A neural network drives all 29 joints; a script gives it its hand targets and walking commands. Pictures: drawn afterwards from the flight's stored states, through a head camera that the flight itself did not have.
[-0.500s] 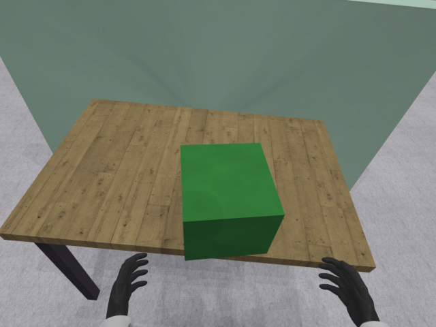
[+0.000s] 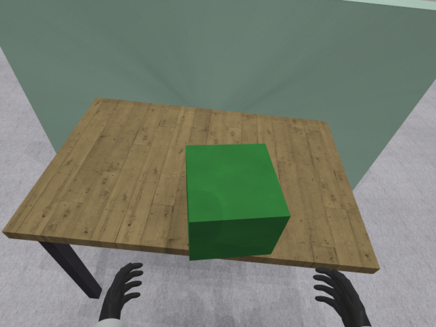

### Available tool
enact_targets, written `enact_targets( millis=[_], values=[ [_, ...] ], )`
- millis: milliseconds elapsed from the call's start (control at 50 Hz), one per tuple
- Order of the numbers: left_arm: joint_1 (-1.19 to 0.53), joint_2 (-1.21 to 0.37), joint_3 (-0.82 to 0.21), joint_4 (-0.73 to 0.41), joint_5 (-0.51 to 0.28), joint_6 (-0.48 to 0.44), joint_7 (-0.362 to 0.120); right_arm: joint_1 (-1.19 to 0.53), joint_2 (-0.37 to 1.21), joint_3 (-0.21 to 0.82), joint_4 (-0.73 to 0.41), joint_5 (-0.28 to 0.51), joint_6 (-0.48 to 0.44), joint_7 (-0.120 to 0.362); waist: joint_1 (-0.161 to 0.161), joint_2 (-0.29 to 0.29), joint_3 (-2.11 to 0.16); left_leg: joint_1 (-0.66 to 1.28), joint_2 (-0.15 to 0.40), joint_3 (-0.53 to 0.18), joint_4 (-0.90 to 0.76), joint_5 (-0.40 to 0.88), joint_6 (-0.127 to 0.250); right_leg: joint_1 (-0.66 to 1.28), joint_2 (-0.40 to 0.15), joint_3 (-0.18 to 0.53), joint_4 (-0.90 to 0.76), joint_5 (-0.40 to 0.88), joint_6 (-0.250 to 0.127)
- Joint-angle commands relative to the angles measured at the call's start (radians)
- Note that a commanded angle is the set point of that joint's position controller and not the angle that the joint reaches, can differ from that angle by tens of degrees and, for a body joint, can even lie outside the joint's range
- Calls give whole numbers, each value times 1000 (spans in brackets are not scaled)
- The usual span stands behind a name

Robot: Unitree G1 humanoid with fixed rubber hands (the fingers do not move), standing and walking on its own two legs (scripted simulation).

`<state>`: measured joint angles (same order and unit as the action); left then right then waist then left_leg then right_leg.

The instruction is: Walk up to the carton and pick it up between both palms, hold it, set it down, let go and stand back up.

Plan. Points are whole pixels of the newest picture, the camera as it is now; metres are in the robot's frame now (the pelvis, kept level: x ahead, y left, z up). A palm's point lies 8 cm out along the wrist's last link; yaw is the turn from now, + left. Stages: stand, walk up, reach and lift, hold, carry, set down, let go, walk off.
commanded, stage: set down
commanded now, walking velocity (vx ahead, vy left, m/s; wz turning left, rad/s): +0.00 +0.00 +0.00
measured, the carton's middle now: (228, 200) +0.42 -0.02 -0.06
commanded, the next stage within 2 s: let go in 1.06 s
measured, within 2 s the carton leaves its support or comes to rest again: neither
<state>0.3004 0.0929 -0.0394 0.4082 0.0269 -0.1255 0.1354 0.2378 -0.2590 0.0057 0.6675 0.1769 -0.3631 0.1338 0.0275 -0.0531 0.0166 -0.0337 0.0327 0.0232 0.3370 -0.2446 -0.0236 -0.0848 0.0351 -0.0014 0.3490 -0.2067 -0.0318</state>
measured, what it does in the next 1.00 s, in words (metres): stands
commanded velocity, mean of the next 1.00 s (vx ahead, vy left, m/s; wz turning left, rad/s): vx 0.00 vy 0.00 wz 0.00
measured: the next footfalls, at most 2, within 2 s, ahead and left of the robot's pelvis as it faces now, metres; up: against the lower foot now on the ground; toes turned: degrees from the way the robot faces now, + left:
none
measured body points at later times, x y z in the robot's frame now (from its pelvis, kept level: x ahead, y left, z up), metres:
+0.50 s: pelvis +0.00 +0.00 +0.00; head +0.00 +0.02 +0.45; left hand +0.16 +0.22 -0.08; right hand +0.17 -0.23 -0.07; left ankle -0.04 +0.13 -0.75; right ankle -0.01 -0.10 -0.75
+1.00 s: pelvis +0.01 +0.01 +0.00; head +0.01 +0.03 +0.45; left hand +0.18 +0.24 -0.08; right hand +0.17 -0.22 -0.08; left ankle -0.04 +0.13 -0.75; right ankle -0.01 -0.10 -0.75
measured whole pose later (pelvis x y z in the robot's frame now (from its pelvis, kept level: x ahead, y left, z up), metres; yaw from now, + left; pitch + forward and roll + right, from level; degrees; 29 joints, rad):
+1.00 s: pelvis +0.01 +0.01 +0.00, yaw +0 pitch -3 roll -1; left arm 0.22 0.19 0.02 0.47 0.02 0.07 0.02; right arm 0.18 -0.19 -0.04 0.75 0.02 -0.26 0.04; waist 0.01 -0.01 0.06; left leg -0.04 0.03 0.02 0.36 -0.27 0.00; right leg -0.07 0.03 0.00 0.31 -0.19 -0.01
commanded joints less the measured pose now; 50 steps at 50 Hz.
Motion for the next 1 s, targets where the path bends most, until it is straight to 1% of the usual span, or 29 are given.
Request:
enact_targets(
  millis=[0, 20, 40, 180, 200, 220, 280, 340, 360, 380, 400, 440, 500, 520, 580, 620, 660, 680, 700, 740, 760, 780, 800, 820, 840, 860, 920, 940, 980],
  values=[
    [-24, 25, 12, -163, 11, -14, 4, -20, -118, -39, -57, 4, -13, -4, 24, 78, -18, 3, -35, 17, -14, 272, -15, -24, -15, 4, -60, 185, -24],
    [5, 27, 16, -115, 22, -2, -5, -12, -125, -34, -34, -7, -4, -9, 15, 30, 5, -5, -27, 10, -21, 269, -7, -27, -6, 3, -62, 176, -30],
    [-5, 25, 0, -116, 12, -3, -9, -12, -115, -36, -50, -9, -5, -9, -8, 43, -18, 4, -27, 0, -19, 237, -1, -24, -12, 6, -69, 160, -38],
    [-72, 73, 18, -108, -15, 24, -33, -54, -86, -57, -96, -60, 15, -37, 4, -24, 25, -4, -35, 9, -38, 165, 12, -54, -18, -1, -92, 83, -7],
    [-69, 83, 15, -100, -19, 33, -41, -42, -92, -64, -63, -74, 21, -45, -17, -14, 6, -16, -37, 19, -30, 199, 10, -34, -27, 4, -80, 149, -13],
    [-57, 83, 20, -127, -18, 20, -31, -59, -97, -71, -86, -60, 11, -41, 6, 15, -2, -9, -38, 16, -26, 213, -3, -32, -18, -11, -79, 151, -9],
    [-36, 88, 26, -124, -15, 28, -38, -17, -74, -49, -108, -70, 10, -51, 9, -3, -46, -17, -32, 13, -29, 204, 9, 16, -26, 5, -71, 179, -10],
    [-42, 90, 34, -70, -7, 47, -49, -14, -54, -50, -19, -74, 30, -60, 1, 47, 17, -14, -39, 9, -30, 219, 2, -10, -34, 6, -86, 183, -11],
    [-22, 104, 30, -110, -26, 52, -61, 3, -69, -58, -46, -72, 26, -67, -6, 32, -24, 11, -42, 7, -19, 250, -4, -6, -23, -4, -84, 224, -14],
    [-45, 111, 39, -20, -10, 82, -80, -25, -58, -51, 1, -97, 45, -82, -20, -16, -5, -6, -38, 7, -23, 229, 6, 26, -28, 7, -95, 207, -8],
    [-40, 95, 43, -48, -11, 81, -71, -37, -71, -48, -23, -92, 35, -78, 1, 50, 12, 13, -42, 18, -24, 247, -5, -2, -26, -2, -87, 211, -9],
    [-50, 108, 40, -113, -32, 69, -68, -52, -61, -58, -83, -86, 21, -74, 10, 30, -42, 18, -30, 9, -15, 240, -1, -26, -20, -16, -84, 161, -7],
    [-62, 116, 60, -65, -7, 86, -74, -26, -57, -50, -52, -102, 33, -79, -1, 45, 0, 11, -43, 20, -23, 269, -7, -4, -28, -9, -89, 220, -12],
    [-52, 116, 61, 24, 7, 121, -91, -17, -37, -37, 8, -115, 52, -89, -7, 38, 29, 10, -49, 24, -25, 240, 2, 0, -33, 3, -103, 212, -12],
    [-74, 119, 63, -67, 6, 111, -78, -55, -53, -61, -47, -104, 56, -78, 10, 64, 30, 12, -34, 14, -34, 219, -6, -39, -15, -21, -100, 125, -17],
    [-70, 131, 59, -133, -25, 104, -70, -44, -65, -66, -81, -115, 52, -80, 1, 64, -28, 20, -26, 17, -25, 277, -6, -14, -10, -25, -85, 184, -17],
    [-71, 147, 54, -23, -12, 139, -100, -27, -29, -50, 19, -143, 81, -99, -29, 32, 14, 13, -36, 20, -19, 260, -2, 8, -23, -5, -103, 199, -12],
    [-72, 142, 58, -52, -22, 137, -99, -34, -40, -53, -55, -136, 67, -95, -18, 35, -19, 31, -38, 22, -8, 282, -4, -12, -20, -19, -85, 236, -4],
    [-66, 138, 66, 11, -7, 157, -118, -41, -47, -50, -10, -144, 74, -103, -20, 31, 9, 39, -49, 32, -9, 292, -4, -19, -18, -16, -100, 249, -2],
    [-83, 153, 78, 6, -1, 171, -128, -36, -27, -44, 8, -155, 79, -112, -17, 31, 4, 51, -46, 30, 6, 300, -7, -8, -17, -13, -102, 222, 5],
    [-81, 155, 74, -126, -30, 148, -102, -69, -77, -71, -93, -130, 65, -99, -6, 65, -55, 49, -33, 20, 6, 340, -19, -13, -4, -31, -74, 263, -11],
    [-85, 151, 73, -7, -11, 173, -119, -38, -37, -67, 24, -157, 81, -111, -19, 58, 8, 40, -40, 27, -1, 290, -19, -14, -14, -21, -92, 209, -9],
    [-122, 161, 68, -81, -22, 158, -108, -88, -53, -67, -35, -144, 72, -104, -12, 80, -54, 61, -30, 21, 6, 318, -16, -15, -5, -22, -77, 215, -7],
    [-108, 143, 66, -3, -12, 173, -119, -77, -53, -74, 21, -162, 83, -107, -32, 58, 2, 47, -26, 21, -1, 324, -20, -28, 2, -33, -86, 192, -16],
    [-102, 128, 76, 7, 17, 183, -113, -81, -52, -67, 22, -157, 89, -95, -2, 98, 9, 27, -27, 21, -3, 334, -25, -14, 2, -33, -82, 184, -16],
    [-98, 152, 72, -47, 6, 180, -108, -84, -66, -70, 12, -145, 80, -89, -2, 121, -43, 41, -21, 9, 4, 376, -32, -5, 11, -39, -59, 213, -24],
    [-142, 164, 75, -14, -7, 188, -119, -115, -50, -67, 15, -165, 86, -100, -21, 73, -20, 45, -21, 14, 16, 354, -22, -33, 12, -37, -69, 192, -19],
    [-136, 173, 78, -112, -16, 170, -109, -116, -55, -77, -63, -143, 65, -96, -12, 75, -83, 39, -18, 14, 19, 397, -29, -3, 16, -42, -57, 232, -18],
    [-138, 161, 65, 22, -11, 203, -128, -107, -33, -71, 24, -173, 83, -111, -15, 72, -39, 39, -28, 31, 25, 368, -13, -9, 4, -30, -66, 216, -5]
  ],
)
